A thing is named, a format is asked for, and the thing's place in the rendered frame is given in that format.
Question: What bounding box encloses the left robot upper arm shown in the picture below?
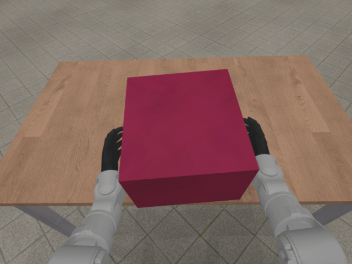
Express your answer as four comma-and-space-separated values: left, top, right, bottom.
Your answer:
49, 245, 109, 264

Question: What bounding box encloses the right robot upper arm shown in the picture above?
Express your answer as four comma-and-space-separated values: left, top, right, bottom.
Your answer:
276, 227, 346, 264

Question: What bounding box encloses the right robot hand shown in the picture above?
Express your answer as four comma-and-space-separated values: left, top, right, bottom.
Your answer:
243, 117, 270, 156

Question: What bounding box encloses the table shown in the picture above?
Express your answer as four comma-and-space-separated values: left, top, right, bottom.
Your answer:
0, 55, 352, 237

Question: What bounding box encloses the left robot forearm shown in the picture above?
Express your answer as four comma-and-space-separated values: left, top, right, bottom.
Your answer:
48, 170, 125, 264

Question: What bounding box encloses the carton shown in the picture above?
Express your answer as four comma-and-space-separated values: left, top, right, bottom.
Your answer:
118, 69, 259, 208

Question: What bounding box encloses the left robot hand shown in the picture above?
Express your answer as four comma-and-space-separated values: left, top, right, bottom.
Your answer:
101, 126, 123, 172

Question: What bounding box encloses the right robot forearm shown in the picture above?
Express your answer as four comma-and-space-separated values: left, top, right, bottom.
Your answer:
252, 154, 348, 264

